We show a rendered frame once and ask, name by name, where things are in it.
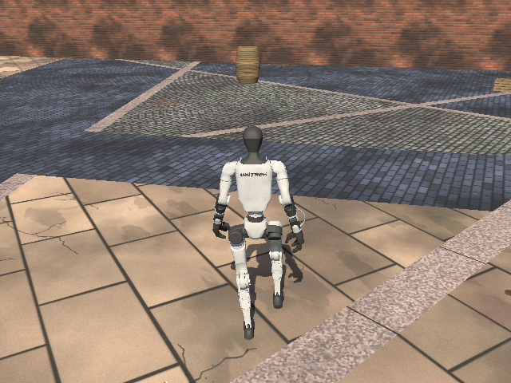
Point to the robot right hand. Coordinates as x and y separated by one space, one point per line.
299 240

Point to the right robot forearm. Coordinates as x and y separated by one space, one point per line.
292 216

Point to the left robot thigh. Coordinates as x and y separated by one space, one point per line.
238 247

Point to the left robot forearm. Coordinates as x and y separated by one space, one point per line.
219 211

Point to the right robot upper arm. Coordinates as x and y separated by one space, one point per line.
282 180

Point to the left robot upper arm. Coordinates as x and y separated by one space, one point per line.
225 182

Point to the robot left hand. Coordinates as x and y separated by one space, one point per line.
217 227

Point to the humanoid robot torso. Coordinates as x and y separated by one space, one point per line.
254 193

